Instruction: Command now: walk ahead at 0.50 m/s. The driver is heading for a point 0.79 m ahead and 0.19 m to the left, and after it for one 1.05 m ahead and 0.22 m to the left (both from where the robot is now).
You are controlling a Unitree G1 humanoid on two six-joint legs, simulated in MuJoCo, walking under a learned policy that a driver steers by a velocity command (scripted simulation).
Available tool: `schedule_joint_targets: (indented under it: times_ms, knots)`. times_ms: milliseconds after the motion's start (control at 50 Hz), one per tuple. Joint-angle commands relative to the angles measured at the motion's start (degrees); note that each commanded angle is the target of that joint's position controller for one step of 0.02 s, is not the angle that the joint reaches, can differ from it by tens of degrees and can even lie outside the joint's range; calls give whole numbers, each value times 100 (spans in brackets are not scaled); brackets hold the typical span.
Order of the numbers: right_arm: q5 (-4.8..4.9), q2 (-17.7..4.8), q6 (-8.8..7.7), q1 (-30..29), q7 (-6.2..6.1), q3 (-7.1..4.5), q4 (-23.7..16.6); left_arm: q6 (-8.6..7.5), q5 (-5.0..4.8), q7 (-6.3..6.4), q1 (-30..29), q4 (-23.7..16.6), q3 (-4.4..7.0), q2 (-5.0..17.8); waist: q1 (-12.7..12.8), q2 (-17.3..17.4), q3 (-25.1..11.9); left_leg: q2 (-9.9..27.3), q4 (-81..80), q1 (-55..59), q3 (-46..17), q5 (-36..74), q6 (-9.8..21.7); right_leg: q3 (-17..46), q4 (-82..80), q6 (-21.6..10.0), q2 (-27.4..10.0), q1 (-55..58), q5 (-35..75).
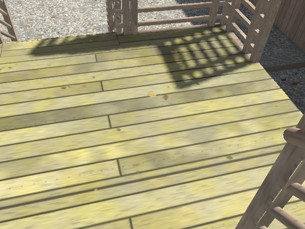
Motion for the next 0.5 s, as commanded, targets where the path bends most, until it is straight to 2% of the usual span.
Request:
schedule_joint_targets:
  times_ms: [20,40,60,80,100,120,140,160,180,200,220,240,260,280,300,320,340,360,380,400,420,440,460,480,500]
  knots:
    - [-44,-669,96,0,-6,-119,133,-39,-53,72,1703,439,165,542,831,1105,67,1439,451,-660,-1537,6510,636,-627,175,-102,-89,1780,-159]
    - [226,-519,-62,192,93,-56,168,-48,38,69,2835,755,210,712,1344,574,-131,973,1900,-1670,-1193,6769,299,-775,-14,-205,75,3206,-99]
    - [328,-681,-84,368,75,-231,26,-68,118,-57,2746,747,342,1137,1351,-866,389,2,4104,-2569,-710,2808,120,252,-1344,-742,-831,3438,947]
    - [485,-548,-56,808,22,-252,-31,12,196,-171,3083,819,310,1070,1066,-1110,-696,26,5087,-4288,-628,-309,-34,942,1112,-946,-1841,5479,3002]
    - [269,-755,-34,399,18,-240,-151,-3,58,-198,3066,643,225,908,1264,-372,-437,356,4390,-5109,-947,260,29,1112,701,-1009,-1872,5240,1622]
    - [132,-724,60,190,13,-319,-83,9,19,-162,2823,604,155,771,1092,170,-59,398,4124,-5129,-850,748,82,1102,538,-1055,-1813,4409,807]
    - [53,-625,113,-89,69,-300,-323,24,2,-58,2753,628,275,1167,934,-244,-5,507,4267,-5382,-653,710,-4,1985,271,-1739,-2149,3560,-1384]
    - [-6,-669,169,-572,73,-318,-377,0,-13,42,2366,577,103,677,836,114,316,831,2776,-5293,-1451,2438,-143,2140,168,-1645,-2142,2556,-2296]
    - [0,-634,293,-667,115,-323,-309,-64,-21,129,2004,524,-86,391,527,403,775,825,1744,-4203,-1168,3463,-340,1550,-133,-1325,-1670,870,-1906]
    - [35,-502,348,-787,146,-295,-367,-134,-51,149,1621,519,-101,357,296,396,916,787,517,-3010,-866,4357,-537,943,-204,-1115,-1305,-386,-1609]
    - [-48,-410,394,-763,132,-280,-283,-212,2,176,1794,557,-58,596,350,191,842,718,327,-2538,-747,4453,-573,867,-208,-1043,-1305,-569,-661]
    - [-71,-361,469,-189,134,-290,-10,-285,80,183,1979,613,41,889,257,12,423,704,809,-2360,-680,4948,-525,906,139,-963,-1417,-251,24]
    - [7,-545,417,-417,175,-322,-188,-368,-46,219,1819,687,-15,493,195,130,325,866,-322,-2710,-1150,6226,-349,515,577,-571,-907,199,-1370]
    - [26,-533,365,-784,180,-327,-306,-414,-89,248,2129,767,-67,386,436,-120,343,791,-502,-3101,-1116,6578,-215,642,723,-492,-926,632,-1603]
    - [53,-476,266,-1221,251,-249,-515,-447,-135,271,1842,668,-119,264,374,284,409,715,-1776,-2394,-968,7894,-242,151,896,-331,-696,-128,-2910]
    - [69,-227,214,-1570,367,-149,-561,-386,-174,292,1720,608,-166,233,482,237,329,542,-2146,-1366,-561,8606,-246,-158,838,-262,-541,-604,-3670]
    - [94,-176,204,-1892,430,-88,-643,-408,-228,341,1866,593,-133,330,640,223,533,425,-2434,-973,-418,8680,-274,-295,892,-212,-549,-927,-3954]
    - [109,-178,211,-2171,450,-48,-798,-397,-222,349,2008,631,-124,418,808,161,722,460,-2729,-923,-394,8547,-277,-275,1086,-246,-658,-767,-3794]
    - [122,-166,238,-2223,471,-35,-892,-398,-215,322,2141,711,-152,341,843,8,912,430,-2675,-858,-321,8500,-220,-291,1360,-279,-714,-793,-3662]
    - [30,-280,280,-1836,460,-71,-714,-379,-165,325,2271,803,-113,427,789,-223,881,476,-2090,-1128,-523,8523,-71,21,1924,-349,-895,-351,-3393]
    - [72,-400,278,-2125,424,-36,-894,-350,-34,279,2548,820,-121,399,1074,154,1323,344,-2958,-1750,-203,7495,-89,-173,2264,-319,-780,132,-2962]
    - [237,-379,244,-2392,417,-19,-944,-188,186,322,2635,893,-145,386,1287,158,1512,670,-4152,-2059,-230,6910,-30,-110,2468,-459,-869,901,-2383]
    - [102,-380,213,-1954,376,-70,-868,-108,250,289,2619,945,-160,478,1105,159,1088,382,-3426,-893,465,6607,47,-119,3178,-564,-975,553,-1395]
    - [223,-581,184,-1641,368,-109,-733,-54,277,250,2751,903,-83,724,1014,338,808,666,-4755,-744,-128,5381,149,-39,3729,-694,-1024,1328,-762]
    - [112,-637,188,-478,348,-189,-364,-100,204,230,2501,862,-80,787,398,329,378,191,-4262,858,765,6209,171,-530,5262,-600,-864,547,-47]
